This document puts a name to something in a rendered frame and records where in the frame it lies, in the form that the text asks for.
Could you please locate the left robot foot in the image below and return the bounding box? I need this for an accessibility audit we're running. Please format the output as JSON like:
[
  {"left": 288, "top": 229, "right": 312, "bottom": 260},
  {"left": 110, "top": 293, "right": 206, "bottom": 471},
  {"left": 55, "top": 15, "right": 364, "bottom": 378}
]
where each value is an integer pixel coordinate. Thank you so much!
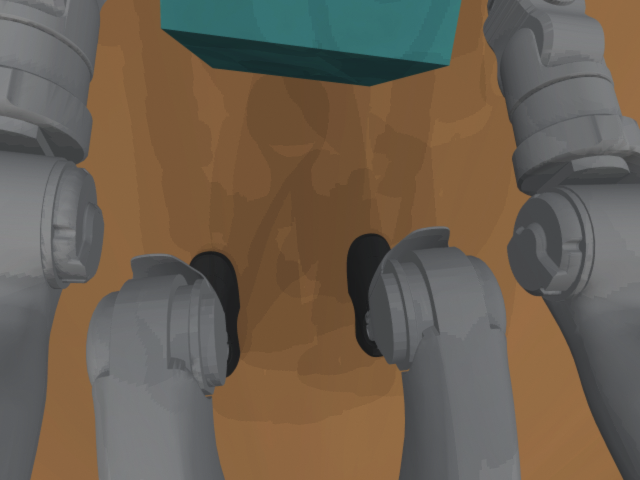
[{"left": 190, "top": 251, "right": 240, "bottom": 377}]

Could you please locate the carton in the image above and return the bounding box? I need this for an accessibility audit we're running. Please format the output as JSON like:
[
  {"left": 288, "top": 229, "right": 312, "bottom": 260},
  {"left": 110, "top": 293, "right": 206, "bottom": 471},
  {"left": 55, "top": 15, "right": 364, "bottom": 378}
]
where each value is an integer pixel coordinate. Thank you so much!
[{"left": 160, "top": 0, "right": 461, "bottom": 86}]

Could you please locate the robot right thigh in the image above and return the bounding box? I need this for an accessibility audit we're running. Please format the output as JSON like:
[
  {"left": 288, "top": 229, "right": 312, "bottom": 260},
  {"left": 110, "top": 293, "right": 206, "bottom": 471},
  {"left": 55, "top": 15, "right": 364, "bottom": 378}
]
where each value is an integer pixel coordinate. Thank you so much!
[{"left": 373, "top": 247, "right": 521, "bottom": 480}]

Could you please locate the robot right upper arm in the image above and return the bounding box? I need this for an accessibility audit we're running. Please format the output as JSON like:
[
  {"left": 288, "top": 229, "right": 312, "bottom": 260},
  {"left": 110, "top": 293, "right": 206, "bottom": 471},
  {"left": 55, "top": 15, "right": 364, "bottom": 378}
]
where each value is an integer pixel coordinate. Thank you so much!
[{"left": 507, "top": 184, "right": 640, "bottom": 480}]

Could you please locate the robot left forearm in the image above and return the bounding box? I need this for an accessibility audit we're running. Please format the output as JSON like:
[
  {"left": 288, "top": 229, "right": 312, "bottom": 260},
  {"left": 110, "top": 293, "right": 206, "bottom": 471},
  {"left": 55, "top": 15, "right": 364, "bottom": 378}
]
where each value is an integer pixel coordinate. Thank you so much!
[{"left": 0, "top": 0, "right": 107, "bottom": 165}]

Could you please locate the robot right forearm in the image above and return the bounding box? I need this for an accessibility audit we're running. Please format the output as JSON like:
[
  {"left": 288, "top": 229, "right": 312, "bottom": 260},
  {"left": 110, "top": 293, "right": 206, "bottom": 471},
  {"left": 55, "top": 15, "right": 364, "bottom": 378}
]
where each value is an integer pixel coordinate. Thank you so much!
[{"left": 483, "top": 0, "right": 640, "bottom": 196}]

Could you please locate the robot left upper arm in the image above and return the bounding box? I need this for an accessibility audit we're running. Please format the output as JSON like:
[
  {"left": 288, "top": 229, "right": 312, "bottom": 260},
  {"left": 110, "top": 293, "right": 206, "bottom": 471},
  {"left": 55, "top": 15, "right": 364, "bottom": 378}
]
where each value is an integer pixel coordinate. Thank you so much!
[{"left": 0, "top": 151, "right": 104, "bottom": 480}]

